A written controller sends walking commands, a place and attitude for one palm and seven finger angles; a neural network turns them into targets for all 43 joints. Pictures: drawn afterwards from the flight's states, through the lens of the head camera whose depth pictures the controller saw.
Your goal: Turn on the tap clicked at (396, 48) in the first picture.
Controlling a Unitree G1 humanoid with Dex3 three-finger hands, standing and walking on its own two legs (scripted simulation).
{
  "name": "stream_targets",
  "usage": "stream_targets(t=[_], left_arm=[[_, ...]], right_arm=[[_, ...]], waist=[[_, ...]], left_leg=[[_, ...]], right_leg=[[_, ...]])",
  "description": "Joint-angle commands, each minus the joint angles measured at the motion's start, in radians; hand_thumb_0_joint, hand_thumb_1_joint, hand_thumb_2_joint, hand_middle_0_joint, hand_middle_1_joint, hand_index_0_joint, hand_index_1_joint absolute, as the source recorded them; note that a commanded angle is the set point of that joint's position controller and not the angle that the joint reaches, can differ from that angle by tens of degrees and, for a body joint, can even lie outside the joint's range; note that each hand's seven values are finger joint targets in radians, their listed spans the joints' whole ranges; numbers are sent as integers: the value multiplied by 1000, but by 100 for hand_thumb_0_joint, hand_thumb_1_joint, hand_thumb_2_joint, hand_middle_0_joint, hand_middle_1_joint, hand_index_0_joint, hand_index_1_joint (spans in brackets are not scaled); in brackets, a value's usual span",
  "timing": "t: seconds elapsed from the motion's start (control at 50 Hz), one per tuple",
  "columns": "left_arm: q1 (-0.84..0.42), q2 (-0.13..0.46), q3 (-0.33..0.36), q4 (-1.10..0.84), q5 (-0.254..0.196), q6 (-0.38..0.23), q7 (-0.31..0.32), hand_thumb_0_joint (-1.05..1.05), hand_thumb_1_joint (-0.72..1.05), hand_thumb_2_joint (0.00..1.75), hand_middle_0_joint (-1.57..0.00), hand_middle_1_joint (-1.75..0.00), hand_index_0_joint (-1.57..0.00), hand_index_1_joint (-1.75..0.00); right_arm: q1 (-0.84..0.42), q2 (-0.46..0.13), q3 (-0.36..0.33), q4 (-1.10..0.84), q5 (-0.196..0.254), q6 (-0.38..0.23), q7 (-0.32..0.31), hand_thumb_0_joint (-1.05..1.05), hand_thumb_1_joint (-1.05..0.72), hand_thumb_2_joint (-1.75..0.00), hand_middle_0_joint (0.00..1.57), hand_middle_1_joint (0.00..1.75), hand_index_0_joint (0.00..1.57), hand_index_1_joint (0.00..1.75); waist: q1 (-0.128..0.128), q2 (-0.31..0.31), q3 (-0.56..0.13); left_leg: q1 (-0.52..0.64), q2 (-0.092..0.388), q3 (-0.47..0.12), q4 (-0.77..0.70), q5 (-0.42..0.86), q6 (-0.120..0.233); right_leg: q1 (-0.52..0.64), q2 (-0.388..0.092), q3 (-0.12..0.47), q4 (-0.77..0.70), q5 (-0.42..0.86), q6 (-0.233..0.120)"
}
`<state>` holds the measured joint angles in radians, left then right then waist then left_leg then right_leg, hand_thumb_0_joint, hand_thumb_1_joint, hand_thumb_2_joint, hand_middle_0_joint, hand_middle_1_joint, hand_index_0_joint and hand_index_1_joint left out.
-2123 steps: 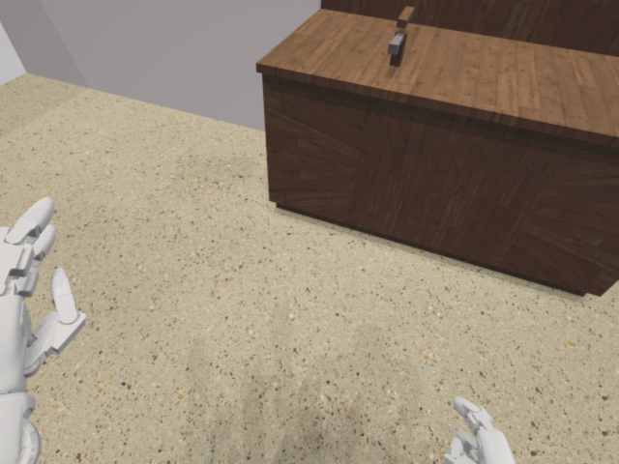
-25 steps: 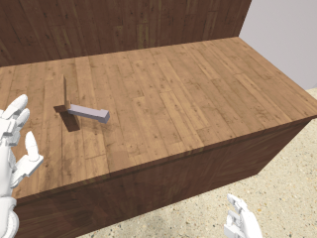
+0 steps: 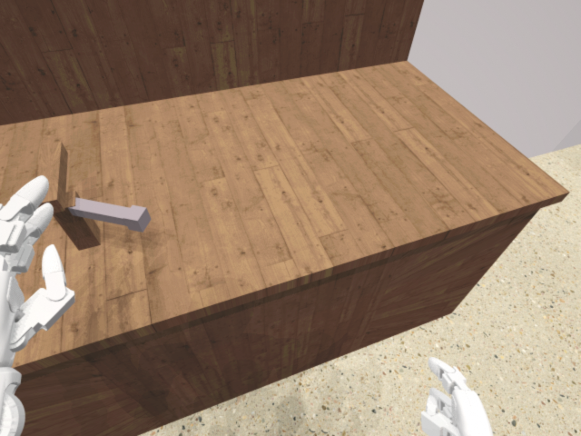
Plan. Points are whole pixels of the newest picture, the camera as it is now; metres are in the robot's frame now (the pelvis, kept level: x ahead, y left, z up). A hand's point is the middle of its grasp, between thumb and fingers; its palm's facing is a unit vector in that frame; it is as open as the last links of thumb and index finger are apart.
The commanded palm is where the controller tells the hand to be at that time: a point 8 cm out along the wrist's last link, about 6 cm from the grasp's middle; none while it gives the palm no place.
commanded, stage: come to a stop and stand still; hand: left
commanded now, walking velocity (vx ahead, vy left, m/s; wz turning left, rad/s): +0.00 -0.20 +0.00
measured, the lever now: (137, 218) +0.41 +0.27 +0.05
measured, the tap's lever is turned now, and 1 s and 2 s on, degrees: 57 57 57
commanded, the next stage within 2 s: look again from close up in 1.18 s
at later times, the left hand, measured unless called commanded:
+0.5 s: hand (45, 311) +0.20 +0.25 +0.16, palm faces +0.37 -0.85 -0.38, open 7.4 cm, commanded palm +0.15 +0.29 +0.18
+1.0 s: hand out of the picture +0.20 +0.31 +0.16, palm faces +0.37 -0.86 -0.36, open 7.4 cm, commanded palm +0.15 +0.35 +0.18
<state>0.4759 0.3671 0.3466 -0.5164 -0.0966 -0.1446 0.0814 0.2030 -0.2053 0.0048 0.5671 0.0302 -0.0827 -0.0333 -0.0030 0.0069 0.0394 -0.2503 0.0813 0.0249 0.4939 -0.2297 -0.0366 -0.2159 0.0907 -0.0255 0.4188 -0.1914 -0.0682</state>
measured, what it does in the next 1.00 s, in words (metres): shifts its weight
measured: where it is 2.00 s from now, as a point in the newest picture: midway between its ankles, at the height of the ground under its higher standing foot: outside the picture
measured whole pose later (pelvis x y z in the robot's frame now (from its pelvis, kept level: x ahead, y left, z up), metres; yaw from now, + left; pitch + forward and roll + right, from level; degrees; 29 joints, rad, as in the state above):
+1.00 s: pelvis -0.01 +0.07 +0.01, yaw +2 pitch -1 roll -1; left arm 0.47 0.37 0.34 -0.52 -0.06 -0.17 0.10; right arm 0.20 -0.17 0.04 0.58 0.01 -0.12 -0.04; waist 0.02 -0.03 0.07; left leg -0.21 -0.03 0.04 0.40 -0.17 0.06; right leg -0.17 -0.02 -0.01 0.34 -0.15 0.03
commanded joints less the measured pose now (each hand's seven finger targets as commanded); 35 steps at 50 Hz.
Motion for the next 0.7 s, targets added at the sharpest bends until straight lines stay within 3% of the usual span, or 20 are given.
stream_targets(t=[0.0, 0.1, 0.12, 0.18, 0.22, 0.28, 0.32, 0.34, 0.4, 0.42, 0.5, 0.62, 0.68], left_arm=[[-38, 176, 123, -206, -9, -56, 19, 0, 90, 90, -20, -30, -20, -30], [-23, 182, 133, -201, -15, -49, 22, 0, 90, 90, -20, -30, -20, -30], [-12, 186, 135, -198, -13, -47, 29, 0, 90, 90, -20, -30, -20, -30], [3, 170, 128, -171, -8, -52, 35, 0, 90, 90, -20, -30, -20, -30], [-6, 180, 125, -191, -1, -56, 40, 0, 90, 90, -20, -30, -20, -30], [-17, 169, 115, -188, 2, -63, 38, 0, 90, 90, -20, -30, -20, -30], [-27, 184, 121, -198, 6, -61, 42, 0, 90, 90, -20, -30, -20, -30], [-40, 159, 100, -188, 4, -62, 39, 0, 90, 90, -20, -30, -20, -30], [-50, 160, 100, -172, 9, -57, 38, 0, 90, 90, -20, -30, -20, -30], [-54, 165, 99, -177, 11, -55, 41, 0, 90, 90, -20, -30, -20, -30], [-56, 153, 93, -164, 16, -55, 38, 0, 90, 90, -20, -30, -20, -30], [-70, 167, 96, -204, 28, -68, 44, 0, 90, 90, -20, -30, -20, -30], [-69, 148, 87, -209, 30, -76, 42, 0, 90, 90, -20, -30, -20, -30]], right_arm=[[-95, -107, -45, -163, 0, -46, -9, 0, -90, -90, 20, 30, 20, 30], [-98, -108, -44, -161, 3, -39, -10, 0, -90, -90, 20, 30, 20, 30], [-118, -106, -39, -159, 9, -40, -10, 0, -90, -90, 20, 30, 20, 30], [-114, -109, -38, -154, 6, -44, -9, 0, -90, -90, 20, 30, 20, 30], [-133, -113, -35, -146, 9, -46, -11, 0, -90, -90, 20, 30, 20, 30], [-125, -119, -36, -145, 3, -50, -14, 0, -90, -90, 20, 30, 20, 30], [-137, -117, -34, -140, 6, -52, -16, 0, -90, -90, 20, 30, 20, 30], [-124, -118, -32, -136, 2, -53, -17, 0, -90, -90, 20, 30, 20, 30], [-122, -119, -35, -141, 2, -60, -20, 0, -90, -90, 20, 30, 20, 30], [-131, -118, -32, -138, 5, -60, -21, 0, -90, -90, 20, 30, 20, 30], [-124, -117, -33, -144, -1, -67, -21, 0, -90, -90, 20, 30, 20, 30], [-129, -114, -24, -147, -6, -74, -23, 0, -90, -90, 20, 30, 20, 30], [-112, -115, -27, -150, -12, -79, -21, 0, -90, -90, 20, 30, 20, 30]], waist=[[-1, 27, -130], [-1, 5, -132], [-1, 32, -125], [2, -6, -122], [3, 18, -119], [7, 2, -123], [8, 16, -118], [5, -7, -124], [8, -20, -112], [9, 5, -112], [11, -12, -104], [12, 61, -98], [10, 61, -116]], left_leg=[[58, 65, -62, -22, 59, 63], [48, 53, -54, 4, 60, 63], [51, 41, -53, 11, 56, 65], [41, 17, -55, 34, 45, 69], [55, 15, -64, 20, 67, 73], [64, 14, -70, -1, 75, 77], [82, 19, -74, -20, 89, 79], [84, 19, -82, -33, 94, 77], [87, 21, -86, -54, 76, 76], [96, 24, -89, -67, 82, 77], [84, 27, -100, -97, 62, 77], [55, 39, -129, -164, 7, 77], [52, 45, -138, -175, 29, 75]], right_leg=[[5, -166, 142, -84, 146, 38], [19, -180, 153, -94, 166, 45], [20, -193, 171, -106, 172, 53], [33, -216, 197, -149, 179, 78], [40, -223, 190, -151, 188, 82], [50, -217, 183, -154, 179, 88], [49, -216, 176, -147, 188, 82], [55, -207, 161, -140, 178, 74], [43, -204, 165, -151, 123, 64], [42, -204, 156, -144, 118, 57], [45, -192, 149, -148, 91, 54], [67, -177, 119, -132, 57, 48], [91, -172, 109, -118, 96, 46]])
